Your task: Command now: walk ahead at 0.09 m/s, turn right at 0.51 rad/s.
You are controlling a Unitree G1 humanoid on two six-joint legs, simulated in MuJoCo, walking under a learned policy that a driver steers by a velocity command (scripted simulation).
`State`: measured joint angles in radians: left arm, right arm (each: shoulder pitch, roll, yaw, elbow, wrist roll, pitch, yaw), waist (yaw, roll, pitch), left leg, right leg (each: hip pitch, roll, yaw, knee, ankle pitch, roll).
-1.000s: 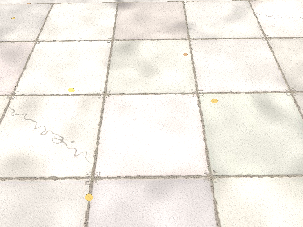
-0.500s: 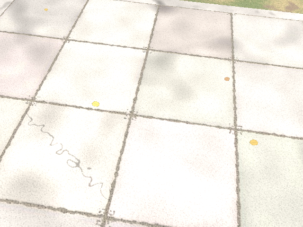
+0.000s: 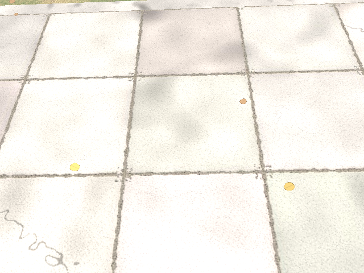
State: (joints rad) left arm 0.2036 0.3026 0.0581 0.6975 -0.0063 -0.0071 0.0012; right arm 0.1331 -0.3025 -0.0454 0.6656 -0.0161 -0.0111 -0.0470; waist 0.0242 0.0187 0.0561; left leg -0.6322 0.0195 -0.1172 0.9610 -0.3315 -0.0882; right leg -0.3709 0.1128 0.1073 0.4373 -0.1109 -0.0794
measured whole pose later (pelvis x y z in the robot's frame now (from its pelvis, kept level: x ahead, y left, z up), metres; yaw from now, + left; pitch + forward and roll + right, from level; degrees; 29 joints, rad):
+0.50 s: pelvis +0.06 +0.04 +0.00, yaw -8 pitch +1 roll +0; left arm 0.18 0.28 0.05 0.72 -0.01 0.05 0.01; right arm 0.18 -0.24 -0.03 0.71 0.00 0.00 -0.01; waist -0.01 -0.02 0.03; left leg -0.30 0.00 -0.05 0.51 -0.23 -0.01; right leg -0.25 0.00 0.07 0.55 -0.29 0.07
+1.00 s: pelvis +0.06 +0.01 +0.00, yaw -8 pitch -2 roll +0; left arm 0.23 0.21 0.02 0.85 0.01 -0.01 0.01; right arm 0.22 -0.24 -0.05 0.89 -0.01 0.00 -0.04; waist -0.01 0.00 0.04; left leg -0.24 0.03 -0.06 0.52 -0.25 -0.06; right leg -0.18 0.02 0.05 0.54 -0.32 -0.01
